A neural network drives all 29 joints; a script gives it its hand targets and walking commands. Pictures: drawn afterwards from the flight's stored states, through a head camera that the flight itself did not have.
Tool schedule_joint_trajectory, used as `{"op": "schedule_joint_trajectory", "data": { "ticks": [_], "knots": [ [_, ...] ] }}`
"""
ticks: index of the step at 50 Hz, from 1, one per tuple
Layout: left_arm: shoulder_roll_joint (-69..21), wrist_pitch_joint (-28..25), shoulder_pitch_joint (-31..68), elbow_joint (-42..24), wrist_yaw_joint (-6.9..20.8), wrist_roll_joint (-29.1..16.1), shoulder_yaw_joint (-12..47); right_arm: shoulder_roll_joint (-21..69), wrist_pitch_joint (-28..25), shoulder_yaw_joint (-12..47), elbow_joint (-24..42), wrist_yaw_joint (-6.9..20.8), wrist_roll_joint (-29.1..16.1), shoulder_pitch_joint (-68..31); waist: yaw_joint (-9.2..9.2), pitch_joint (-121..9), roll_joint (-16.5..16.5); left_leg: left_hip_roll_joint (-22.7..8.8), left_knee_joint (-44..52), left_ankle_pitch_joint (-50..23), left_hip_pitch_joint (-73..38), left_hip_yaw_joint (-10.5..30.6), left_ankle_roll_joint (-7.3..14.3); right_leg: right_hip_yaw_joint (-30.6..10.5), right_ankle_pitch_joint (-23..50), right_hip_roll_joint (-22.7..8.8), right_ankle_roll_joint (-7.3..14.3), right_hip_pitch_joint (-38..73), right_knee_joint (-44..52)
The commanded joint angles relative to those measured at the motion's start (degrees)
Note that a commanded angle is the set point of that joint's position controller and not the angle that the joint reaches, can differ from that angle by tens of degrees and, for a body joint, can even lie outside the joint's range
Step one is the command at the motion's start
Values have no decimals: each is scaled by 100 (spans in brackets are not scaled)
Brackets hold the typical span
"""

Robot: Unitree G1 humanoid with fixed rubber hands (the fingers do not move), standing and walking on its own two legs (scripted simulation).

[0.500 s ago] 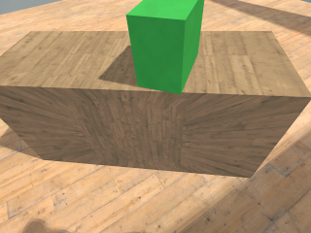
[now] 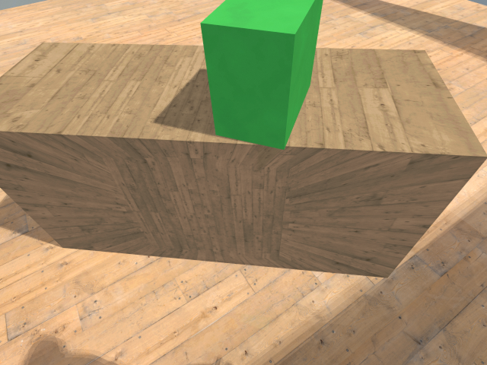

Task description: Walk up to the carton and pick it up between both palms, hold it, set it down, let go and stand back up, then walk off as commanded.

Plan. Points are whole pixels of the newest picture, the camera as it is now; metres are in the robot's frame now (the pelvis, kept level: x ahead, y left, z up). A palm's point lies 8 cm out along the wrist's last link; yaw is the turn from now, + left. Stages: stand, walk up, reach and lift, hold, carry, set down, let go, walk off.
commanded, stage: walk up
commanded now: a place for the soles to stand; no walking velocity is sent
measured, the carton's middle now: (268, 61) +0.81 -0.03 +0.10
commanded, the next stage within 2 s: none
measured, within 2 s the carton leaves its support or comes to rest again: neither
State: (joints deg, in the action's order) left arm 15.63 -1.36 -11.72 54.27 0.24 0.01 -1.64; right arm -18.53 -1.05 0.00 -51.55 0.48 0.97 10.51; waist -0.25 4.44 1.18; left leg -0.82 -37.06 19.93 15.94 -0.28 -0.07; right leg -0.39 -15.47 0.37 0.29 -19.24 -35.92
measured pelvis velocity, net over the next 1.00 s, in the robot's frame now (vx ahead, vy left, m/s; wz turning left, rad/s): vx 0.01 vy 0.00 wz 0.00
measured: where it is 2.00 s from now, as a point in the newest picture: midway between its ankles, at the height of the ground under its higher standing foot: outside the picture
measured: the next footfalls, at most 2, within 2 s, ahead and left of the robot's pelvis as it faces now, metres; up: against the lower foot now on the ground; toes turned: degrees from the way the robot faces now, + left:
none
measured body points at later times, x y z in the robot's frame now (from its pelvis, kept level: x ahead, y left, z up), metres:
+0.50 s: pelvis +0.00 +0.00 +0.00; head +0.03 -0.01 +0.45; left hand +0.08 +0.27 -0.13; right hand +0.10 -0.28 -0.13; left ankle +0.00 +0.12 -0.72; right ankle +0.04 -0.12 -0.72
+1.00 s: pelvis +0.01 +0.00 +0.00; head +0.03 +0.00 +0.45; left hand +0.08 +0.28 -0.13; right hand +0.10 -0.28 -0.13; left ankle +0.00 +0.12 -0.72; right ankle +0.04 -0.12 -0.72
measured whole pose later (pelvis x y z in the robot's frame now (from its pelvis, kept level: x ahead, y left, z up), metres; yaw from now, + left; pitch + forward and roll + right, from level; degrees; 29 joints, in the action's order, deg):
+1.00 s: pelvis +0.01 +0.00 +0.00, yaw +0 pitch -2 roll +0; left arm 15.6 -1.4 -11.7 54.3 0.2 0.0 -1.2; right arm -18.5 -0.5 0.0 -51.5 0.4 0.7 10.5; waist -0.2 4.4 1.3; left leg -0.8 -35.3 19.9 13.5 -0.3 0.1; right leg -0.4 -15.3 0.4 0.0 -16.7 -33.9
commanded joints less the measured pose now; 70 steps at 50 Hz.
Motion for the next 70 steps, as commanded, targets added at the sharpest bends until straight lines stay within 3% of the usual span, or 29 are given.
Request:
{"op": "schedule_joint_trajectory", "data": {
  "ticks": [1, 2, 3, 4, 6, 8, 10, 11, 12, 14, 16, 18, 21, 25, 32, 36, 42, 44, 46, 49, 52, 53, 57, 58, 60, 65, 67, 69, 70],
  "knots": [
    [1573, -199, 135, -297, -66, 8, -226, -1380, -132, -413, 172, -74, -56, -417, -22, -1026, -27, -712, 966, -677, -660, 486, 436, -939, 1392, -581, 420, 387, 746],
    [1559, -196, 184, -341, -71, 12, -214, -1331, -129, -417, 186, -75, -30, -440, -37, -886, -137, -724, 1029, -673, -594, 482, 427, -895, 1285, -540, 372, 273, 712],
    [1564, -185, 109, -377, -52, -7, -205, -1452, -125, -434, 201, -88, -13, -470, 73, -788, 147, -773, 1048, -532, -489, 490, 459, -919, 1318, -499, 320, 254, 704],
    [1577, -192, 232, -313, -65, 22, -212, -1415, -121, -405, 131, -77, -36, -437, -19, -776, -53, -723, 1095, -700, -481, 479, 431, -857, 1326, -503, 370, 356, 694],
    [1645, -178, 80, -296, -56, 4, -243, -1437, -104, -435, 144, -84, -52, -447, 58, -795, -149, -753, 1106, -459, -405, 432, 458, -857, 1298, -493, 362, 372, 727],
    [1569, -179, 168, -316, -56, 13, -234, -1491, -105, -426, 143, -67, -55, -446, 20, -822, 81, -726, 1072, -390, -457, 429, 428, -858, 1141, -476, 357, 385, 746],
    [1612, -190, 148, -290, -52, 29, -220, -1376, -94, -411, 185, -61, -66, -442, -6, -762, -222, -716, 1037, -231, -407, 425, 422, -906, 1138, -528, 365, 373, 862],
    [1610, -191, 154, -289, -60, 23, -220, -1416, -81, -437, 176, -60, -20, -491, -7, -766, 42, -674, 1035, -319, -503, 403, 410, -1014, 1152, -582, 388, 232, 907],
    [1664, -191, 205, -295, -62, 47, -186, -1387, -78, -416, 148, -62, -44, -423, -72, -711, -242, -654, 1003, -198, -600, 350, 416, -967, 1058, -583, 369, 159, 947],
    [1569, -213, 283, -297, -57, 39, -194, -1375, -80, -382, 127, -62, -52, -406, -69, -875, -249, -650, 1053, -285, -512, 400, 418, -987, 1044, -579, 373, 395, 972],
    [1554, -193, 256, -326, -57, 8, -198, -1424, -88, -404, 157, -63, -22, -446, 15, -815, 75, -683, 1164, -290, -514, 436, 454, -1000, 1024, -577, 387, 295, 891],
    [1559, -199, 294, -352, -58, 22, -184, -1368, -91, -417, 138, -59, -19, -485, -17, -731, -128, -704, 1158, -297, -575, 476, 448, -946, 1014, -531, 359, 208, 912],
    [1601, -181, 286, -307, -44, 24, -207, -1380, -98, -413, 144, -62, -12, -429, -34, -675, 50, -706, 1171, -430, -473, 479, 432, -859, 1119, -498, 323, 286, 834],
    [1629, -202, 203, -289, -59, 30, -213, -1355, -65, -403, 110, -64, -47, -524, 12, -682, -172, -596, 1020, -55, -428, 344, 398, -1088, 869, -619, 361, 335, 1133],
    [1600, -179, 245, -322, -52, 10, -195, -1433, -119, -450, 119, -82, -27, -369, 17, -873, -180, -762, 1156, -683, -593, 500, 433, -784, 1368, -520, 344, 538, 838],
    [1536, -172, 171, -294, -45, 3, -194, -1386, -102, -420, 163, -89, -46, -518, 40, -882, 74, -816, 1183, -781, -476, 453, 457, -734, 1550, -464, 314, 693, 693],
    [1651, -192, 298, -330, -74, 24, -197, -1345, -86, -409, 116, -71, -67, -409, -77, -782, -241, -654, 1082, -616, -674, 379, 366, -1003, 1455, -611, 364, 400, 1040],
    [1566, -180, 330, -350, -70, 10, -215, -1435, -96, -416, 148, -78, -38, -450, -59, -921, 55, -806, 1241, -850, -741, 510, 421, -770, 1535, -475, 313, 525, 788],
    [1568, -156, 240, -295, -57, 15, -215, -1474, -92, -443, 151, -84, -26, -556, 4, -617, -61, -863, 1317, -383, -332, 507, 481, -638, 1239, -369, 287, 479, 712],
    [1559, -155, 195, -299, -54, 8, -201, -1421, -80, -434, 108, -96, -20, -472, 28, -703, 84, -728, 1276, -335, -432, 490, 432, -900, 1118, -489, 364, 472, 879],
    [1578, -178, 235, -266, -51, 41, -196, -1419, -82, -433, 166, -89, -45, -467, -35, -795, -361, -725, 1174, -325, -599, 415, 423, -908, 1271, -528, 344, 488, 988],
    [1512, -190, 226, -280, -55, 2, -195, -1389, -86, -415, 153, -88, -18, -463, -17, -830, -39, -704, 1194, -358, -609, 364, 410, -928, 1160, -524, 353, 435, 1021],
    [1605, -181, 248, -307, -52, 24, -196, -1365, -89, -423, 176, -65, -43, -464, -31, -771, -42, -669, 1081, -575, -658, 375, 387, -969, 1442, -555, 371, 397, 955],
    [1604, -179, 332, -304, -58, 22, -195, -1360, -98, -425, 143, -75, -58, -403, -67, -846, -270, -699, 1149, -560, -709, 386, 415, -925, 1439, -547, 362, 434, 963],
    [1550, -185, 282, -304, -61, 9, -198, -1437, -87, -441, 133, -74, -17, -434, -6, -796, -73, -692, 1150, -636, -637, 414, 395, -919, 1418, -507, 338, 441, 916],
    [1598, -171, 302, -327, -55, 21, -210, -1384, -88, -426, 130, -77, -47, -424, -45, -826, -194, -687, 1163, -565, -692, 406, 390, -889, 1281, -522, 338, 457, 993],
    [1525, -179, 199, -286, -56, 27, -197, -1362, -85, -426, 128, -70, -33, -514, 10, -803, -44, -694, 1128, -540, -614, 401, 391, -818, 1452, -504, 340, 537, 938],
    [1597, -200, 257, -257, -53, 26, -205, -1296, -80, -411, 161, -75, -64, -431, -37, -828, -315, -642, 1122, -486, -570, 354, 382, -926, 1342, -544, 335, 553, 1047],
    [1635, -183, 247, -264, -69, 38, -234, -1397, -75, -420, 145, -81, -38, -395, -57, -794, -135, -636, 1176, -414, -623, 371, 357, -961, 1322, -578, 356, 472, 990]
  ]
}}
